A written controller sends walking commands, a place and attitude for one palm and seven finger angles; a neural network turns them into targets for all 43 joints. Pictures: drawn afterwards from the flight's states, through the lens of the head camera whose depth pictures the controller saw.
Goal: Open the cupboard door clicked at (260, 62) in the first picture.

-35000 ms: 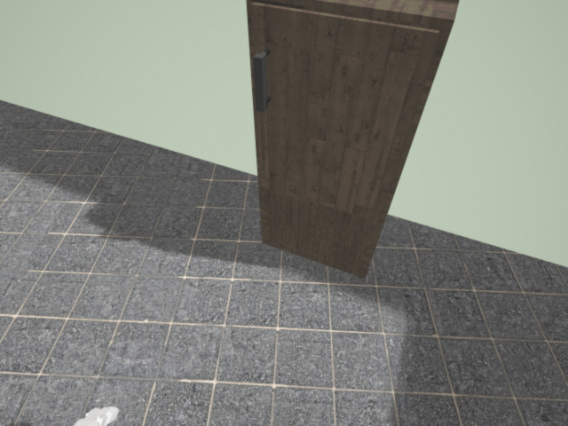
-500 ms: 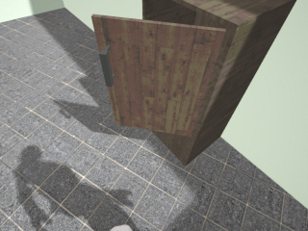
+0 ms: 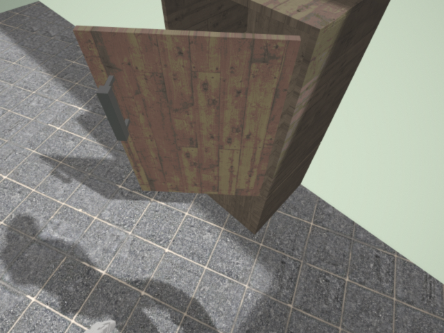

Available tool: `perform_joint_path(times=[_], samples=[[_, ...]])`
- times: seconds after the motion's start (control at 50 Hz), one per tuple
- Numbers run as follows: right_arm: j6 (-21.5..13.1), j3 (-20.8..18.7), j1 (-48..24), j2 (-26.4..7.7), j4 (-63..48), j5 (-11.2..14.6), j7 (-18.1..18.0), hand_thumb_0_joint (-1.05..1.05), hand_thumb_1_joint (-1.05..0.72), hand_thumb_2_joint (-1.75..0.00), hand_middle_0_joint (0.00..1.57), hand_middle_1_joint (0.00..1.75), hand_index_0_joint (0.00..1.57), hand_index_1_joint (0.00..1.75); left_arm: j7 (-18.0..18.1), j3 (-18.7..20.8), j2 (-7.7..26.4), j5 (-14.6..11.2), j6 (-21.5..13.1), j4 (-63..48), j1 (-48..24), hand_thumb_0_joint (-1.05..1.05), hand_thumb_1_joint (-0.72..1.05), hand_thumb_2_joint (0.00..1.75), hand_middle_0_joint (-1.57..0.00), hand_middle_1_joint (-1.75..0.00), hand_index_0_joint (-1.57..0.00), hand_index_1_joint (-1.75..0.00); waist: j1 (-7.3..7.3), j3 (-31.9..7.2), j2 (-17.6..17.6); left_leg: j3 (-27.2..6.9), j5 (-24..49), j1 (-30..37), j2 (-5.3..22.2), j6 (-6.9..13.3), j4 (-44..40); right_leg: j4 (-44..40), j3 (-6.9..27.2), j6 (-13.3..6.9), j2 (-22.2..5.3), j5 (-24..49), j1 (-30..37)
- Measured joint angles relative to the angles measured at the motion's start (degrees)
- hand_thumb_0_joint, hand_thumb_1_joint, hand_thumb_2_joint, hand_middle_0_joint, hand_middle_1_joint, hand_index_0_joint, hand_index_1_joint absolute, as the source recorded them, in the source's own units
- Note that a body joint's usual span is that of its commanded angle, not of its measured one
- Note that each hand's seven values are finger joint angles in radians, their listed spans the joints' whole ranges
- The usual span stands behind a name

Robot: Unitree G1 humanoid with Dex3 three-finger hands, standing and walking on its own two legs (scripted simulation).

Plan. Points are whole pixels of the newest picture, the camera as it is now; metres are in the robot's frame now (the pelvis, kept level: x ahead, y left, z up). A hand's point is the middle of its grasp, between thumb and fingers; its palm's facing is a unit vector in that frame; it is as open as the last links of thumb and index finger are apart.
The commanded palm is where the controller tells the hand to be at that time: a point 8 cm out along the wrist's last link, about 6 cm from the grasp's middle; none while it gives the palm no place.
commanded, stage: come to a stop and stand still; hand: left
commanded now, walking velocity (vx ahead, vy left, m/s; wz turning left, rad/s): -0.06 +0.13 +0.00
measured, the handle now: (117, 109) +0.57 +0.27 +0.03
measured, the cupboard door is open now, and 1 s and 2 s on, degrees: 41 41 41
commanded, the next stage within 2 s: look again from close up in 0.66 s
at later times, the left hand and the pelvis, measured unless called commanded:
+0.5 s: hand out of the picture +0.01 +0.19 -0.19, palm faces +0.05 -0.97 -0.22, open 7.4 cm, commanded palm none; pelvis -0.01 -0.01 -0.01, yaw +0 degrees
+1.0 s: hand out of the picture +0.02 +0.19 -0.18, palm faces -0.03 -0.97 -0.23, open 7.4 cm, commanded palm none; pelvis +0.00 +0.00 -0.01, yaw -1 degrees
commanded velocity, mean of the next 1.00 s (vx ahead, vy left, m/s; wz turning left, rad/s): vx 0.00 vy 0.05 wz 0.00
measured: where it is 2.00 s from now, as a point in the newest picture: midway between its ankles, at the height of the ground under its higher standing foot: outside the picture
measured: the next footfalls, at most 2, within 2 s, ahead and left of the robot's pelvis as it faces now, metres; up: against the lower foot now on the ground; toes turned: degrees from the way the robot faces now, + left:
right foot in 0.06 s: +0.00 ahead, -0.14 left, +0.00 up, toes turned -2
left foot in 0.42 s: +0.03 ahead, +0.10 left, +0.00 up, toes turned +3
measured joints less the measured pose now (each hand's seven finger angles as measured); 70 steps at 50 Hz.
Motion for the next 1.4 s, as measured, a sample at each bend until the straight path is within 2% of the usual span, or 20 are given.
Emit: perform_joint_path(times=[0.06,0.1,0.14,0.18,0.22,0.3,0.34,0.38,0.4,0.42,0.46,0.52,0.58,0.64,0.76,0.82,0.96,1.18,1.4], samples=[[0.54,-0.47,2.05,-0.52,0.33,0.57,0.64,0.0,-0.91,-0.89,0.2,0.3,0.2,0.3,-0.05,-0.52,0.49,0.11,-1.43,-0.89,0.51,0.0,0.91,0.9,-0.2,-0.3,-0.2,-0.3,-0.23,-0.95,-0.58,0.28,-1.36,-1.45,-0.14,-1.54,2.95,-13.91,0.1,-0.64,-1.08,8.65,6.41],[1.65,-0.68,2.17,-1.35,0.78,0.99,1.04,0.01,-0.91,-0.89,0.2,0.3,0.2,0.3,0.34,-0.94,-0.22,0.26,-2.35,-0.07,0.66,0.0,0.91,0.9,-0.2,-0.3,-0.2,-0.3,-0.22,-0.99,0.0,-2.02,-9.87,-3.71,-0.97,-2.56,9.35,-13.9,0.34,-0.74,-0.84,4.39,6.57],[2.64,-0.99,2.27,-2.19,0.9,1.05,1.16,0.01,-0.91,-0.89,0.2,0.3,0.2,0.3,0.38,-1.79,-1.6,0.29,-2.5,0.76,0.98,0.0,0.91,0.9,-0.2,-0.3,-0.2,-0.3,-0.66,-0.74,1.06,-4.53,-15.03,-5.29,-2.56,-3.07,16.49,-14.17,0.11,-1.01,-0.73,4.55,7.21],[2.94,-0.89,2.13,-2.42,1.18,1.08,1.2,0.01,-0.91,-0.9,0.2,0.29,0.2,0.3,0.48,-2.32,-2.67,0.13,-2.76,1.36,1.53,0.0,0.91,0.9,-0.2,-0.3,-0.2,-0.3,-0.62,-0.45,1.05,-5.11,-16.22,-5.89,-3.92,-3.81,21.75,-15.29,0.29,-1.08,-1.04,5.65,8.16],[2.97,-0.73,1.95,-2.15,1.24,1.23,1.45,0.01,-0.91,-0.9,0.2,0.29,0.2,0.3,0.49,-2.59,-3.33,0.0,-2.88,1.75,2.07,0.0,0.91,0.9,-0.2,-0.3,-0.2,-0.3,-0.38,-0.17,0.41,-5.06,-15.74,-5.64,-4.79,-4.46,23.57,-16.52,0.38,-1.22,-1.47,6.32,9.11],[2.82,-0.36,1.01,-1.17,0.82,1.37,2.01,0.01,-0.91,-0.9,0.2,0.29,0.2,0.3,0.64,-2.21,-3.28,0.03,-3.0,2.05,3.04,0.0,0.91,0.9,-0.21,-0.3,-0.21,-0.3,0.97,0.3,-1.3,-4.67,-14.16,-3.64,-5.48,-5.01,19.12,-17.84,0.36,-1.1,-2.15,7.23,9.8],[2.51,-0.24,0.23,-0.67,0.33,1.42,2.15,0.01,-0.91,-0.9,0.2,0.29,0.2,0.3,0.58,-1.96,-2.68,0.18,-2.96,2.4,3.58,0.0,0.92,0.9,-0.21,-0.3,-0.21,-0.3,1.61,0.48,-2.11,-4.46,-12.58,-1.92,-5.63,-4.94,14.11,-17.5,0.34,-0.81,-2.44,7.24,9.52],[1.82,-0.01,-0.45,-0.35,-0.26,1.38,2.18,0.01,-0.91,-0.9,0.2,0.29,0.2,0.3,0.51,-1.77,-2.0,0.11,-2.75,3.03,4.27,0.0,0.91,0.9,-0.21,-0.3,-0.21,-0.3,1.96,0.48,-2.62,-4.2,-7.56,0.87,-5.68,-4.62,6.55,-16.14,0.27,-0.25,-2.58,6.68,8.83],[1.3,0.14,-0.56,-0.41,-0.64,1.32,2.19,0.01,-0.91,-0.9,0.2,0.29,0.2,0.3,0.43,-1.71,-1.76,-0.03,-2.55,3.32,4.73,0.0,0.91,0.9,-0.21,-0.3,-0.21,-0.3,2.02,0.24,-2.36,-4.23,-3.8,2.49,-5.29,-4.16,2.54,-14.95,0.05,0.1,-2.3,6.09,8.23],[0.73,0.17,-0.67,-0.37,-0.85,1.19,2.1,0.01,-0.91,-0.9,0.2,0.29,0.2,0.3,0.35,-1.65,-1.49,-0.17,-2.23,3.7,4.98,0.0,0.91,0.9,-0.21,-0.3,-0.21,-0.3,1.98,0.02,-2.17,-4.52,-1.3,2.97,-5.1,-2.32,0.93,-13.48,-0.24,0.47,-2.12,5.33,7.49],[0.36,0.6,-1.08,0.43,-0.83,0.8,1.86,0.01,-0.91,-0.9,0.2,0.29,0.2,0.3,0.46,-1.44,-0.68,-0.37,-1.39,4.53,5.15,0.0,0.91,0.9,-0.21,-0.3,-0.2,-0.3,2.67,0.02,-3.41,-4.1,-2.39,2.55,-5.83,0.37,2.42,-11.61,0.18,0.58,-2.76,3.03,6.94],[0.24,1.41,-1.51,1.47,-0.71,0.41,1.56,0.01,-0.91,-0.9,0.2,0.29,0.2,0.3,0.36,-1.35,-0.11,-0.11,-0.48,5.54,5.98,0.01,0.91,0.9,-0.21,-0.3,-0.2,-0.3,3.62,-0.66,-4.27,-3.24,-3.35,3.17,-6.2,1.28,1.65,-10.03,0.86,-0.16,-2.87,0.32,6.49],[-0.24,2.02,-2.02,2.2,-0.57,0.56,1.19,0.01,-0.91,-0.9,0.2,0.3,0.2,0.3,0.02,-1.74,-0.14,-0.06,-0.74,6.43,6.66,0.01,0.91,0.9,-0.2,-0.3,-0.2,-0.3,3.84,-0.85,-4.32,-2.79,-2.6,3.71,-6.69,1.27,0.47,-13.02,1.09,-0.58,-2.66,4.36,7.81],[-0.43,2.2,-2.51,2.25,0.27,1.14,1.18,0.01,-0.91,-0.89,0.2,0.3,0.2,0.3,-0.01,-2.47,-1.31,-0.14,-1.66,7.64,7.21,0.01,0.91,0.9,-0.2,-0.3,-0.2,-0.3,3.57,-0.92,-2.49,-3.17,-2.16,4.62,-6.09,1.07,-0.52,-16.35,0.82,0.52,-1.95,6.97,9.76],[-1.03,2.21,-1.67,2.2,1.88,1.38,1.37,0.0,-0.92,-0.89,0.2,0.3,0.2,0.3,-0.09,-3.52,-2.8,-0.29,-2.64,9.1,8.08,0.01,0.91,0.9,-0.2,-0.3,-0.2,-0.3,2.58,-2.4,-1.83,-2.97,-0.74,6.17,-5.71,0.91,-3.9,-20.7,0.94,0.63,-1.43,8.57,11.61],[-1.45,2.39,-0.22,1.23,0.42,1.18,1.86,0.0,-0.92,-0.89,0.2,0.3,0.2,0.3,1.18,-4.31,-3.57,0.19,-3.84,7.83,8.32,0.01,0.91,0.9,-0.2,-0.3,-0.2,-0.3,2.08,-2.25,-1.2,-3.07,-2.15,4.09,-4.98,0.94,-0.71,-19.49,0.83,0.58,-0.82,8.22,10.44],[-2.02,2.7,3.3,0.04,-0.54,0.87,1.65,0.01,-0.91,-0.9,0.2,0.3,0.2,0.3,1.02,-4.59,-3.13,0.02,-4.22,5.75,7.94,0.01,0.91,0.9,-0.21,-0.3,-0.2,-0.3,1.16,-2.16,-0.16,-3.04,-4.35,3.4,-5.35,1.31,2.62,-15.34,0.93,0.67,-1.32,5.54,9.43],[-2.19,3.53,3.66,0.62,1.61,0.88,1.74,0.01,-0.91,-0.89,0.2,0.3,0.2,0.3,0.7,-4.3,-0.94,-0.32,-3.96,5.03,5.97,0.01,0.91,0.9,-0.2,-0.3,-0.2,-0.3,0.86,-2.16,-0.2,-2.48,-3.26,5.26,-5.45,0.78,0.0,-15.74,1.51,0.18,-1.35,5.61,10.03],[-2.31,3.29,1.77,-0.31,3.27,0.95,1.55,0.01,-0.91,-0.89,0.2,0.3,0.2,0.3,0.5,-4.31,-0.8,-0.27,-3.93,5.99,5.71,0.01,0.91,0.9,-0.2,-0.3,-0.2,-0.3,1.34,-2.43,-1.32,-2.7,-2.44,6.44,-4.69,-0.21,-1.84,-17.15,1.29,-0.69,-0.51,6.15,10.97]])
